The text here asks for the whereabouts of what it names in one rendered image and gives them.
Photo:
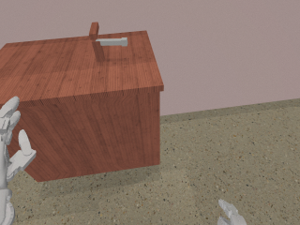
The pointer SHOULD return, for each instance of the robot left forearm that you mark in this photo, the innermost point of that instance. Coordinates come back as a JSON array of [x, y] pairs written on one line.
[[7, 211]]

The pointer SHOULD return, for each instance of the left robot hand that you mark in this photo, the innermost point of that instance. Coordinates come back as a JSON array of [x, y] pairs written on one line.
[[9, 118]]

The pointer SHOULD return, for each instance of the right robot hand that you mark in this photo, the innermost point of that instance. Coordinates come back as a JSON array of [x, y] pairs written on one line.
[[232, 214]]

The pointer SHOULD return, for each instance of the counter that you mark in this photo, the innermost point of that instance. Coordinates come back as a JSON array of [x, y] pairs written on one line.
[[86, 108]]

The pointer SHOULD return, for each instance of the tap lever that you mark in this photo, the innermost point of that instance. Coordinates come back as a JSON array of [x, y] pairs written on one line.
[[113, 41]]

